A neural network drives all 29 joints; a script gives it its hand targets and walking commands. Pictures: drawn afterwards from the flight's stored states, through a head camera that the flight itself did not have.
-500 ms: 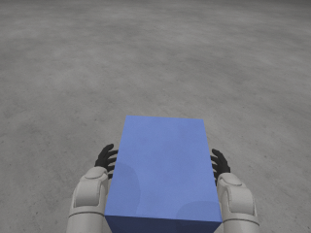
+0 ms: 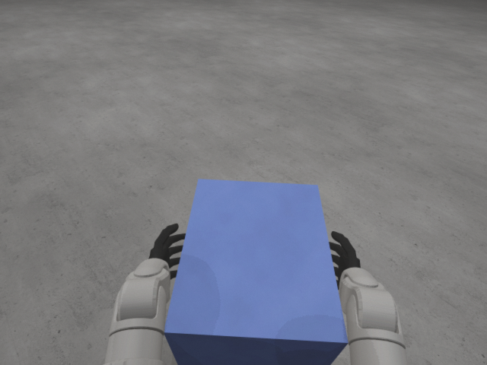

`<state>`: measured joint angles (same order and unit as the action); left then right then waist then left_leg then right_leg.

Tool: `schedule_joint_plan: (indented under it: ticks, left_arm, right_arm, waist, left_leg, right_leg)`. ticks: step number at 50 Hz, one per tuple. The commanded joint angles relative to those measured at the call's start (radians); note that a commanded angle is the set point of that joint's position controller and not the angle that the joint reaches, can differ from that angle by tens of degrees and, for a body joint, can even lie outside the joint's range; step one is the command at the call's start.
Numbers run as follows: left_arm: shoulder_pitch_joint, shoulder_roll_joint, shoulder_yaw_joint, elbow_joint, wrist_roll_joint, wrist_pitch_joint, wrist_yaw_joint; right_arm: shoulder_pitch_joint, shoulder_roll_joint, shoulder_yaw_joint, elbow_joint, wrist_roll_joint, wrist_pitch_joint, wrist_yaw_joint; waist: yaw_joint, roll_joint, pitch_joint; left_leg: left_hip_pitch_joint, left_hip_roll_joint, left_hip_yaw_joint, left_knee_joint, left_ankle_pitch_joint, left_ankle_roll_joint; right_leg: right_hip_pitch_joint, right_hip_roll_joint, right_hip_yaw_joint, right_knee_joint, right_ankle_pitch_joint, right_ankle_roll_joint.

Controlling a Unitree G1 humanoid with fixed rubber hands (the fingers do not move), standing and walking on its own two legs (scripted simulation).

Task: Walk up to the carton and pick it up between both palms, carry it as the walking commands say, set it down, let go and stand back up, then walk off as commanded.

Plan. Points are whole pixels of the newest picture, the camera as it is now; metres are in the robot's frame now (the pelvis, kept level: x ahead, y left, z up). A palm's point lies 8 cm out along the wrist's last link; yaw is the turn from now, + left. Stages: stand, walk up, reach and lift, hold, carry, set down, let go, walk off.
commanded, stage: hold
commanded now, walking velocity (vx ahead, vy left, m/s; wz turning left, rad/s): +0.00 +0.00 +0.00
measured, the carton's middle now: (252, 289) +0.29 +0.00 -0.02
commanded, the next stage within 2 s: carry in 0.56 s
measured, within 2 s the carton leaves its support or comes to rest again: neither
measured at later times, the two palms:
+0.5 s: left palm (161, 268) +0.28 +0.16 +0.05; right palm (349, 277) +0.28 -0.15 +0.04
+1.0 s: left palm (151, 252) +0.29 +0.18 +0.07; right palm (340, 284) +0.25 -0.13 +0.07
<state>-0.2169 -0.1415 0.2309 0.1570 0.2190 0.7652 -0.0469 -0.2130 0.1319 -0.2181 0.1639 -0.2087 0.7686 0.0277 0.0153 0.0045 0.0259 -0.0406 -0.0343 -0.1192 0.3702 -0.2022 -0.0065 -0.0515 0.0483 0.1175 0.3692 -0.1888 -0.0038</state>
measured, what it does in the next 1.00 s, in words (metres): lifts its right foot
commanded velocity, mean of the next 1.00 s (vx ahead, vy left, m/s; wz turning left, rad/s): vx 0.00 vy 0.09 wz -0.26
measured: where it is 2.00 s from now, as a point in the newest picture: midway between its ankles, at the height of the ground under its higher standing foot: outside the picture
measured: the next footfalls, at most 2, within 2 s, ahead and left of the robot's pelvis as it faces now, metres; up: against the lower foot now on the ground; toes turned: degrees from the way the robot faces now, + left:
right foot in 1.06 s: +0.03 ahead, -0.04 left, +0.00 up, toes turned -21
left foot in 1.28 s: +0.08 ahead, +0.20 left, +0.00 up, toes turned -4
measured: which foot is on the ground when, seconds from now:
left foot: down 0.00-1.00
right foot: down 0.00-0.82, up 0.84-1.00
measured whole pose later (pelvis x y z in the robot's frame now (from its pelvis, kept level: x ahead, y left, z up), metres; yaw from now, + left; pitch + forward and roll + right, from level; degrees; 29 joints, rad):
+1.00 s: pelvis +0.00 +0.06 -0.02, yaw -9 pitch +4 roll +0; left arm -0.12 -0.12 0.14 -0.34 0.04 1.09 0.08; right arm -0.13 0.13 -0.10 -0.35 -0.08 1.12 -0.11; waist 0.02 0.01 -0.08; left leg -0.34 0.04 0.22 0.59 -0.32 0.06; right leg -0.48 -0.04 -0.12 0.84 -0.45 -0.01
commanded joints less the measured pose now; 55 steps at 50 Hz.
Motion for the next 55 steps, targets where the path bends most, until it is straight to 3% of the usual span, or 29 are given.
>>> schedule_joint_plan:
  ticks: [1,27,28,29,31,34,36,38,39,40,41,42,43,44,45,49,51,52,53,54,55]
  left_arm:
    - [-0.451,-0.828,-0.58,-0.024,-0.194,-0.011,-0.169]
    - [-0.418,-0.805,-0.603,-0.059,-0.201,-0.012,-0.159]
    - [-0.453,-0.756,-0.636,-0.074,-0.214,-0.007,-0.164]
    - [-0.441,-0.769,-0.629,-0.082,-0.225,-0.006,-0.158]
    - [-0.427,-0.764,-0.646,-0.103,-0.245,0.006,-0.153]
    - [-0.415,-0.76,-0.702,-0.188,-0.303,0.052,-0.135]
    - [-0.428,-0.746,-0.744,-0.262,-0.349,0.098,-0.124]
    - [-0.441,-0.741,-0.779,-0.34,-0.393,0.154,-0.117]
    - [-0.429,-0.749,-0.794,-0.369,-0.412,0.183,-0.116]
    - [-0.412,-0.751,-0.799,-0.387,-0.429,0.213,-0.115]
    - [-0.418,-0.756,-0.81,-0.416,-0.449,0.238,-0.117]
    - [-0.427,-0.758,-0.828,-0.459,-0.48,0.261,-0.121]
    - [-0.43,-0.767,-0.846,-0.497,-0.511,0.284,-0.123]
    - [-0.417,-0.78,-0.854,-0.531,-0.531,0.307,-0.126]
    - [-0.402,-0.788,-0.85,-0.547,-0.537,0.33,-0.127]
    - [-0.361,-0.757,-0.827,-0.576,-0.523,0.393,-0.119]
    - [-0.346,-0.755,-0.818,-0.581,-0.503,0.411,-0.117]
    - [-0.343,-0.765,-0.813,-0.585,-0.493,0.42,-0.118]
    - [-0.315,-0.763,-0.803,-0.585,-0.482,0.428,-0.118]
    - [-0.277,-0.757,-0.779,-0.556,-0.46,0.43,-0.117]
    - [-0.278,-0.786,-0.773,-0.551,-0.462,0.437,-0.116]
  right_arm:
    - [-0.495,0.816,0.57,-0.058,0.2,-0.024,0.183]
    - [-0.462,0.792,0.59,-0.092,0.207,-0.024,0.173]
    - [-0.48,0.815,0.641,-0.128,0.225,-0.02,0.179]
    - [-0.472,0.83,0.646,-0.138,0.24,-0.019,0.18]
    - [-0.469,0.824,0.675,-0.164,0.257,-0.003,0.174]
    - [-0.476,0.818,0.742,-0.241,0.316,0.051,0.159]
    - [-0.45,0.814,0.778,-0.286,0.356,0.092,0.147]
    - [-0.431,0.811,0.804,-0.346,0.385,0.141,0.132]
    - [-0.423,0.808,0.809,-0.375,0.395,0.168,0.126]
    - [-0.396,0.795,0.807,-0.397,0.399,0.191,0.118]
    - [-0.373,0.784,0.803,-0.417,0.401,0.211,0.111]
    - [-0.368,0.781,0.817,-0.467,0.416,0.23,0.101]
    - [-0.37,0.782,0.833,-0.53,0.433,0.254,0.092]
    - [-0.366,0.779,0.842,-0.579,0.445,0.279,0.085]
    - [-0.361,0.784,0.835,-0.596,0.449,0.302,0.084]
    - [-0.312,0.787,0.823,-0.577,0.452,0.378,0.094]
    - [-0.295,0.785,0.824,-0.565,0.457,0.401,0.1]
    - [-0.304,0.791,0.835,-0.575,0.467,0.407,0.104]
    - [-0.323,0.786,0.845,-0.591,0.476,0.413,0.106]
    - [-0.339,0.789,0.847,-0.612,0.489,0.426,0.113]
    - [-0.377,0.795,0.85,-0.612,0.501,0.438,0.121]
  waist:
    - [-0.001,0.001,-0.188]
    - [0.001,-0.002,-0.19]
    - [-0.005,-0.009,-0.248]
    - [-0.003,-0.012,-0.259]
    - [0.004,-0.056,-0.262]
    - [0.01,-0.168,-0.262]
    - [0.003,-0.186,-0.284]
    - [-0.005,-0.172,-0.327]
    - [-0.006,-0.132,-0.344]
    - [-0.005,-0.014,-0.362]
    - [-0.01,0.154,-0.386]
    - [-0.016,0.22,-0.405]
    - [-0.016,0.158,-0.401]
    - [-0.017,0.104,-0.389]
    - [-0.016,0.089,-0.368]
    - [-0.022,0.14,-0.355]
    - [-0.012,0.122,-0.363]
    - [-0.011,0.092,-0.385]
    - [-0.002,-0.013,-0.395]
    - [-0.003,-0.231,-0.393]
    - [0.008,-0.248,-0.39]
  left_leg:
    - [-0.003,-0.051,0.056,-0.064,0.117,0.001]
    - [0.003,-0.052,0.056,-0.062,0.146,0.004]
    - [-0.112,0.106,0.035,0.034,-0.012,0.01]
    - [-0.109,0.098,0.027,0.073,-0.046,0.013]
    - [-0.164,0.087,0.068,0.154,-0.071,0.003]
    - [-0.268,0.054,0.141,0.249,-0.188,-0.005]
    - [-0.263,0.04,0.175,0.213,-0.197,-0.004]
    - [-0.155,0.057,0.177,0.139,-0.129,0.005]
    - [-0.09,0.095,0.151,0.103,-0.067,0.019]
    - [-0.031,0.187,0.076,0.062,0.076,0.055]
    - [0.03,0.327,-0.033,0.045,0.34,0.128]
    - [0.032,0.4,-0.06,0.04,0.52,0.199]
    - [0.022,0.401,-0.015,0.059,0.603,0.219]
    - [0.001,0.38,0.031,0.064,0.6,0.216]
    - [-0.029,0.355,0.077,0.063,0.566,0.203]
    - [-0.078,0.294,0.196,0.13,0.515,0.165]
    - [-0.093,0.276,0.215,0.184,0.476,0.123]
    - [-0.152,0.26,0.228,0.24,0.411,0.084]
    - [-0.301,0.226,0.233,0.337,0.211,0.029]
    - [-0.48,0.122,0.256,0.449,-0.159,-0.042]
    - [-0.521,0.125,0.191,0.528,-0.404,-0.044]
  right_leg:
    - [0.049,0.048,-0.05,-0.054,0.122,0.01]
    - [0.053,0.047,-0.044,-0.053,0.154,0.009]
    - [-0.122,-0.171,0.026,-0.005,-0.006,-0.035]
    - [-0.17,-0.196,0.092,-0.019,-0.069,-0.055]
    - [-0.225,-0.247,0.167,-0.024,-0.071,-0.084]
    - [-0.23,-0.3,0.252,0.002,0.115,-0.118]
    - [-0.244,-0.284,0.231,0.051,0.238,-0.109]
    - [-0.309,-0.242,0.167,0.119,0.294,-0.067]
    - [-0.362,-0.214,0.124,0.174,0.266,-0.043]
    - [-0.431,-0.158,0.041,0.286,0.171,-0.014]
    - [-0.53,-0.093,-0.074,0.437,-0.036,0.01]
    - [-0.58,-0.076,-0.147,0.58,-0.366,0.008]
    - [-0.586,-0.097,-0.17,0.659,-0.41,0.003]
    - [-0.577,-0.11,-0.179,0.675,-0.382,0.002]
    - [-0.563,-0.112,-0.192,0.655,-0.353,-0.001]
    - [-0.417,-0.083,-0.262,0.434,-0.253,-0.014]
    - [-0.307,-0.065,-0.288,0.197,-0.088,-0.021]
    - [-0.19,-0.109,-0.24,0.098,0.014,-0.027]
    - [-0.044,-0.244,-0.06,0.049,0.224,-0.053]
    - [0.044,-0.476,0.23,0.051,0.645,-0.181]
    - [0.039,-0.494,0.243,0.034,0.617,-0.236]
